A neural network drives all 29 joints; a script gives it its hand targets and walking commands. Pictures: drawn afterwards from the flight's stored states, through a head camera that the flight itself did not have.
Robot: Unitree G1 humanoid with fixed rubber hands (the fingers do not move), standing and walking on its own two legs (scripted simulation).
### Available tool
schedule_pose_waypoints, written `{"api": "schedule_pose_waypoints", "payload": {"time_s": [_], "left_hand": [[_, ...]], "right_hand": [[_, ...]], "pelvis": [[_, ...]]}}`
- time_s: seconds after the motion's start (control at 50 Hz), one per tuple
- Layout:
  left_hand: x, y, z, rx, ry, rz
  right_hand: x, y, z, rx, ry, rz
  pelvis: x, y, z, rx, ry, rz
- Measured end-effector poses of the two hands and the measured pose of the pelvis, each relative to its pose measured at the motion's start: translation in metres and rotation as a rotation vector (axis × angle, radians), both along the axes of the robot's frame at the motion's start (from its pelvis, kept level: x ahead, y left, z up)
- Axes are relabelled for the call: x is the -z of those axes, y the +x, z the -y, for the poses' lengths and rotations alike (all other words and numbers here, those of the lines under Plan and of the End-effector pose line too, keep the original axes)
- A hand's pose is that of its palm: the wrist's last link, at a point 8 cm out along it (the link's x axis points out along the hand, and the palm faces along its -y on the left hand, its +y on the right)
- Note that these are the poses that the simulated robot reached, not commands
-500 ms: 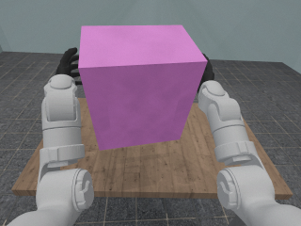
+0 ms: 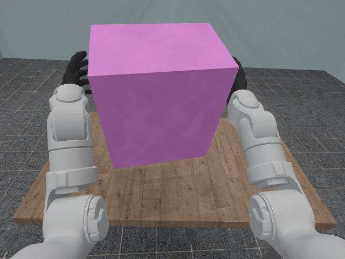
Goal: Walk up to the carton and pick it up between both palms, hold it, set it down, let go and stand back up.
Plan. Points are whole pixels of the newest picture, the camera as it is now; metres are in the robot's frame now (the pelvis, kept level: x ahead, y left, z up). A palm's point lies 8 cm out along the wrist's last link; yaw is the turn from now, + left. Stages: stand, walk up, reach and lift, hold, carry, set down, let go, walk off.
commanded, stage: hold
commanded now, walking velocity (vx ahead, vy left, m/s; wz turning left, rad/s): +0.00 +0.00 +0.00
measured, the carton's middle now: (158, 101) +0.40 +0.03 +0.22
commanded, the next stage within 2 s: set down in 0.70 s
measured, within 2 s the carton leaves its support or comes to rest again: neither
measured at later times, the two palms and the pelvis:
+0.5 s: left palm (72, 89) +0.35 +0.20 +0.27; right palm (236, 92) +0.36 -0.13 +0.27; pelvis +0.00 +0.00 +0.00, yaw +0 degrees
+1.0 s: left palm (73, 86) +0.35 +0.20 +0.28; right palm (238, 88) +0.36 -0.14 +0.28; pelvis +0.00 +0.00 +0.00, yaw +0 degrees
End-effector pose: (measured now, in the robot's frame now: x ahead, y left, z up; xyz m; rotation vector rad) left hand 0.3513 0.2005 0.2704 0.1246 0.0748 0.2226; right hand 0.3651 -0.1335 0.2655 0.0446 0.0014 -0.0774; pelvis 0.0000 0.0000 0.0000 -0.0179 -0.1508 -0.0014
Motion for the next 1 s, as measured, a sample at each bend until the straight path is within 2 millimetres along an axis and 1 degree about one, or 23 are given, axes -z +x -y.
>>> {"api": "schedule_pose_waypoints", "payload": {"time_s": [0.04,0.08,0.2,0.24,0.42,0.48,0.64,0.8,0.92,1.0], "left_hand": [[-0.003,-0.002,-0.001,0.001,-0.001,0.012],[-0.003,-0.003,-0.001,0.008,-0.001,0.005],[0.010,0.001,0.000,0.026,-0.002,-0.056],[0.011,0.002,0.000,0.025,-0.002,-0.059],[-0.001,-0.003,0.000,0.004,-0.004,-0.004],[-0.002,-0.004,0.000,0.007,-0.004,-0.003],[0.013,0.002,0.001,0.024,-0.003,-0.068],[-0.002,-0.003,0.000,-0.005,-0.003,0.002],[-0.002,-0.003,0.001,0.013,0.006,0.007],[-0.007,0.000,0.002,0.027,0.012,0.053]], "right_hand": [[-0.003,-0.002,0.000,-0.002,0.003,0.010],[-0.002,-0.003,0.000,-0.002,0.003,0.005],[0.009,-0.001,0.002,0.006,-0.004,-0.048],[0.010,-0.001,0.002,0.006,-0.004,-0.051],[-0.001,-0.003,0.000,0.001,-0.002,-0.007],[-0.002,-0.004,0.000,0.001,-0.002,-0.005],[0.012,0.000,0.002,0.009,-0.008,-0.061],[0.000,-0.001,-0.001,-0.002,0.004,-0.006],[-0.001,-0.003,0.001,0.008,-0.010,0.013],[-0.010,-0.003,0.003,0.019,-0.044,0.092]], "pelvis": [[0.000,0.000,0.000,0.000,0.000,0.002],[0.000,-0.001,0.000,0.000,0.000,0.004],[0.000,-0.002,0.000,0.000,0.000,0.004],[0.000,-0.001,0.000,0.000,0.000,0.004],[0.000,-0.001,0.000,0.000,0.000,0.003],[0.000,-0.001,0.000,0.000,0.000,0.004],[0.000,-0.001,0.000,0.000,0.000,0.004],[0.000,-0.001,0.000,-0.001,0.000,0.004],[0.000,-0.002,0.000,-0.001,0.000,0.005],[0.000,-0.002,0.001,-0.001,0.001,0.005]]}}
